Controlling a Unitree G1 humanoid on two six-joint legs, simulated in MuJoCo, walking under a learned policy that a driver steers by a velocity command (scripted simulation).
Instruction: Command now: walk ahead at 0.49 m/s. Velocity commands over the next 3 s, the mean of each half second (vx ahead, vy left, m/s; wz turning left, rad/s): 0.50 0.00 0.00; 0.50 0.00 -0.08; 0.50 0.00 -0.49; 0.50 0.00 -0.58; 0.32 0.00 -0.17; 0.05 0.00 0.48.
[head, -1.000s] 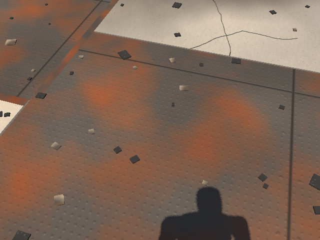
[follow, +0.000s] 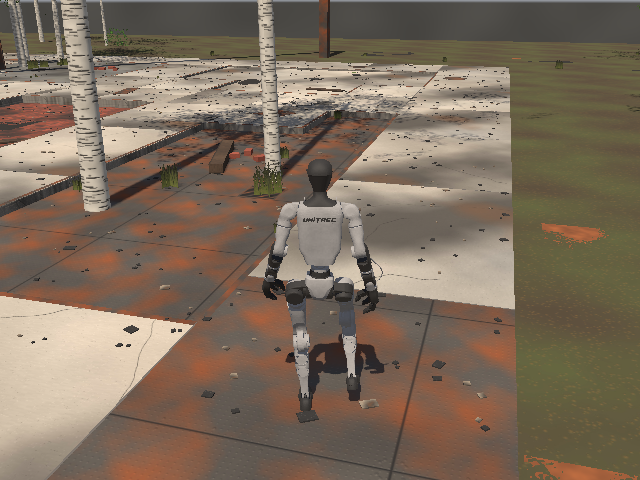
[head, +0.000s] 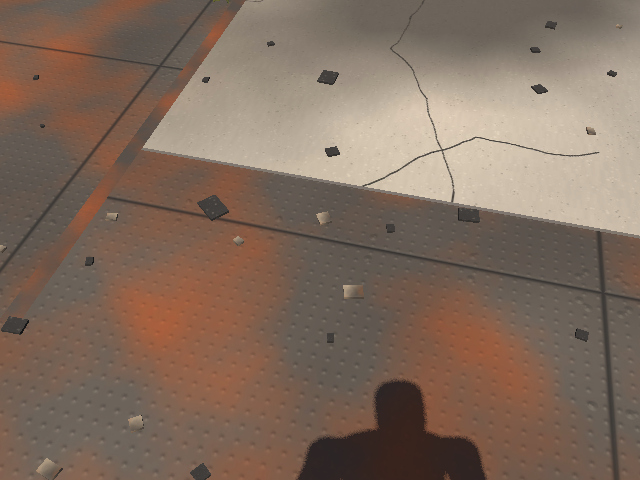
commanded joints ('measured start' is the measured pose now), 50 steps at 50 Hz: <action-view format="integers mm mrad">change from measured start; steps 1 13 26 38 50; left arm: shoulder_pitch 33 -166 95 245 151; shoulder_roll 45 86 111 143 67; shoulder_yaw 13 20 34 45 45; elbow -43 -128 -3 86 26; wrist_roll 12 -9 18 -5 -24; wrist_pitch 4 -30 -30 9 17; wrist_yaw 7 -48 -39 -4 0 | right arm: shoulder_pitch -41 83 -67 -412 -127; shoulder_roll -132 -189 -89 -77 -77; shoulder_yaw -21 -39 -27 -17 -39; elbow -55 -7 -105 -226 -112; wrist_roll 2 26 12 26 -10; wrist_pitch -18 33 30 4 -19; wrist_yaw -20 -40 -42 4 -10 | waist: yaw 47 19 13 93 30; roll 74 116 -15 -24 137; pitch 55 35 5 95 -44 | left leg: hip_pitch -106 189 -534 -545 29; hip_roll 280 343 241 179 362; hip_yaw -207 -181 -118 -77 -241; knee -203 12 739 253 -114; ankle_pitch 74 244 11 140 24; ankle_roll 171 82 -65 -33 90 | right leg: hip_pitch -19 164 514 743 78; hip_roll -42 76 -89 -137 -14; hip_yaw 2 -75 85 19 60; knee -144 -643 -1001 -955 65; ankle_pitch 162 107 319 286 -68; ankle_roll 27 -31 -192 -144 -20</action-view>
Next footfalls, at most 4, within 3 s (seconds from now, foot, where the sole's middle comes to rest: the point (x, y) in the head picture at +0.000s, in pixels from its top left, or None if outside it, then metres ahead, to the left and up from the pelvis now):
0.30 right None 0.33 -0.17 -0.78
0.86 left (288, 422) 0.65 0.08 -0.78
1.44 right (400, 321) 0.91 -0.20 -0.78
1.92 left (366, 221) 1.25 -0.14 -0.78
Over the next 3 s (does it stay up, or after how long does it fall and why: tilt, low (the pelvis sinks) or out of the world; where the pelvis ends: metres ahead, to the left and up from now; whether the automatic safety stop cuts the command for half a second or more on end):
stays up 1.27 -0.30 0.00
